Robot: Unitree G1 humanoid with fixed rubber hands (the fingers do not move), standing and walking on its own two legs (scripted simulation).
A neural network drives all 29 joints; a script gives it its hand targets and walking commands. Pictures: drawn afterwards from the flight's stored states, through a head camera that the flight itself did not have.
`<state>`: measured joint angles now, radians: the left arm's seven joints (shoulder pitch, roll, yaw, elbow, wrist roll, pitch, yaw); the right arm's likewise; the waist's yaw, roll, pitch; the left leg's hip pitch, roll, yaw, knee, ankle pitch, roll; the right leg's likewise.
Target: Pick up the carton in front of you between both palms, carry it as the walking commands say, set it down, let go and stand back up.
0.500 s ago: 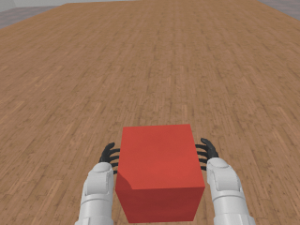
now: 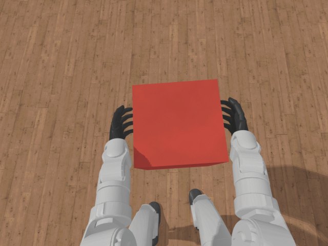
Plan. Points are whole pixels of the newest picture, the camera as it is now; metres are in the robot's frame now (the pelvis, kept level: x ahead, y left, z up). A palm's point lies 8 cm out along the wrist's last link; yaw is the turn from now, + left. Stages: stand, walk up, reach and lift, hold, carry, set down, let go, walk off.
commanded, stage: set down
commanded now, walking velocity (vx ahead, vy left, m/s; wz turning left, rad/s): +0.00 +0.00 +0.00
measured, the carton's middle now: (176, 132) +0.40 -0.03 -0.17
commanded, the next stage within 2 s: none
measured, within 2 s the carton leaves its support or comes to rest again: rests again in 1.70 s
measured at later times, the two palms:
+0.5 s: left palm (130, 126) +0.45 +0.11 -0.21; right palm (223, 125) +0.42 -0.18 -0.22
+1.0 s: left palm (141, 125) +0.49 +0.10 -0.37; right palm (215, 129) +0.45 -0.20 -0.37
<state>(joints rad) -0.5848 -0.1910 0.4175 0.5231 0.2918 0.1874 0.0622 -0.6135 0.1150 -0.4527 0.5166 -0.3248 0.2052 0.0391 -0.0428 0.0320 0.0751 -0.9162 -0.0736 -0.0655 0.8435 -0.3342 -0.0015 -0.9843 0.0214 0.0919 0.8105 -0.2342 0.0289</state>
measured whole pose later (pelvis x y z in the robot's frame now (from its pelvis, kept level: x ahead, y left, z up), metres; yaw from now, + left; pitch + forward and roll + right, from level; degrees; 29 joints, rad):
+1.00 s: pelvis -0.05 +0.00 -0.25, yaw +2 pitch +47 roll +1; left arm -1.29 0.11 0.35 0.84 0.17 0.29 0.08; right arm -1.17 -0.03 -0.55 0.64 -0.22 0.31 -0.07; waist -0.09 0.05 0.01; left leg -2.08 -0.17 -0.07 1.84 -0.59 -0.05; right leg -2.14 0.08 0.09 1.78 -0.46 0.08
